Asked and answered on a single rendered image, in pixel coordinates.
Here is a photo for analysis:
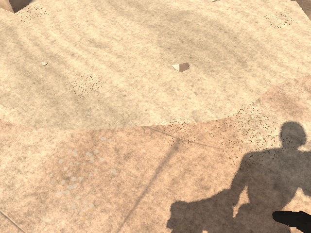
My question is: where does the robot right hand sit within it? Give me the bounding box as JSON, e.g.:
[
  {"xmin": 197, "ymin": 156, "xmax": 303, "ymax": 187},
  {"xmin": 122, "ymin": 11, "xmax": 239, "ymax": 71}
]
[{"xmin": 272, "ymin": 211, "xmax": 311, "ymax": 233}]

